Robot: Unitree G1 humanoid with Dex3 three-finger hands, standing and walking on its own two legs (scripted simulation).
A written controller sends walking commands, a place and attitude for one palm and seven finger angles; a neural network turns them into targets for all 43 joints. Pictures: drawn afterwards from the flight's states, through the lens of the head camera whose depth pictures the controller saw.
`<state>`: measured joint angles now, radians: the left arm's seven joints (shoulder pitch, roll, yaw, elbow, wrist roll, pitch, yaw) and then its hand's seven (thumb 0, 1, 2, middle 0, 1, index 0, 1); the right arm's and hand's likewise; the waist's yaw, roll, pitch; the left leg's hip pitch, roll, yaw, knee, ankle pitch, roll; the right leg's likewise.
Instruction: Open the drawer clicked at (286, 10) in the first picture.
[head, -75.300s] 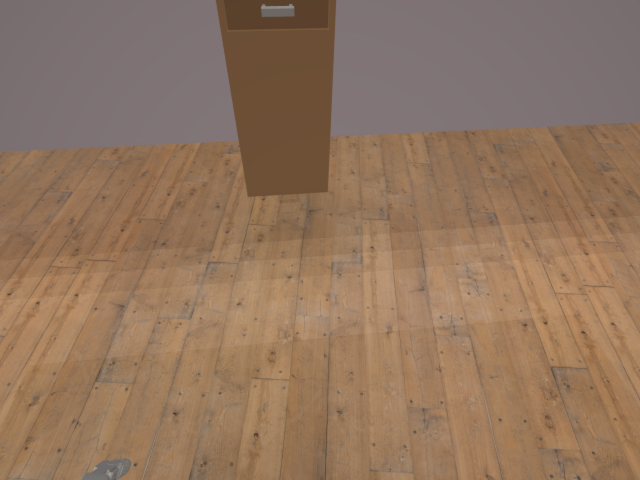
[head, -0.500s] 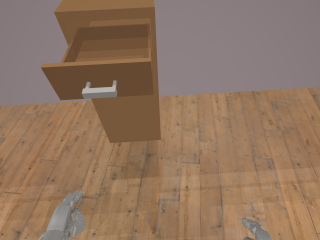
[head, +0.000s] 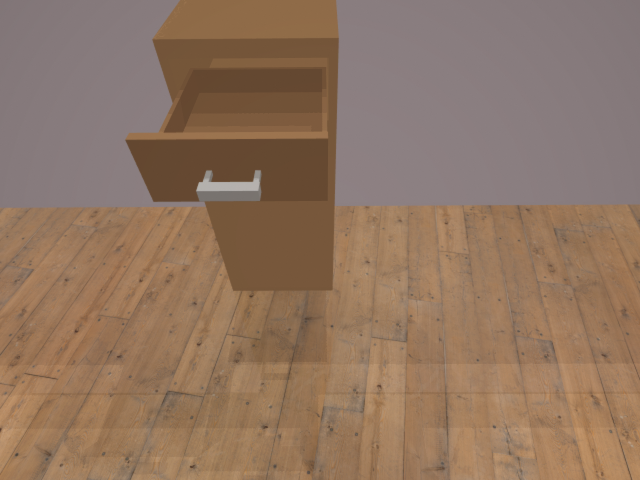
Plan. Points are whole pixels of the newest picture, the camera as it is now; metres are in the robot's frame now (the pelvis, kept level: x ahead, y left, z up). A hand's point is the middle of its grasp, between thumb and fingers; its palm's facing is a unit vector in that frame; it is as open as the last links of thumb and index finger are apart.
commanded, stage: let the arm hang, fingers relaxed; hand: left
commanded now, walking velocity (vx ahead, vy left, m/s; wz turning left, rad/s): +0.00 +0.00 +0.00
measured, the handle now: (231, 183) +0.56 +0.19 +0.04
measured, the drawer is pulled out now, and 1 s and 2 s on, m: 0.29 0.29 0.29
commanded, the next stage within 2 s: look to check the result in 0.40 s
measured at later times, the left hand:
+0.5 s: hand out of the picture +0.01 +0.17 -0.18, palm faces +0.02 -0.98 -0.18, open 7.3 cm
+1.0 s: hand out of the picture +0.04 +0.17 -0.17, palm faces +0.02 -0.98 -0.21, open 7.3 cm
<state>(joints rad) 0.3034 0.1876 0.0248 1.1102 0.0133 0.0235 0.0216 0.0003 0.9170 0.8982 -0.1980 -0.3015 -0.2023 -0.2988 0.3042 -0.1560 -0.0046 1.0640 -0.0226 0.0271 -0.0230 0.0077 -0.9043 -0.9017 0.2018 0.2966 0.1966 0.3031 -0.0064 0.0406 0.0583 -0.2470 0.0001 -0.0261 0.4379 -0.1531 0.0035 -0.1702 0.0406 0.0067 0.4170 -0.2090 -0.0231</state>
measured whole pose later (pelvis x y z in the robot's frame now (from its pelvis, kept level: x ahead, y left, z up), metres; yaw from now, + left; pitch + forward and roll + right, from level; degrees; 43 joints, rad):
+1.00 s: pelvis +0.03 -0.01 +0.00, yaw -1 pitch -1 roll +0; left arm 0.24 0.15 0.02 1.13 0.01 0.00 0.03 0.00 0.91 0.90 -0.20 -0.30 -0.20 -0.30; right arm 0.25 -0.16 -0.01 1.11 -0.02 0.01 -0.04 0.01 -0.91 -0.90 0.20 0.30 0.20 0.30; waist -0.01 0.02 0.07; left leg -0.19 0.00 -0.01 0.40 -0.19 0.00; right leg -0.12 0.04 0.02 0.39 -0.24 -0.03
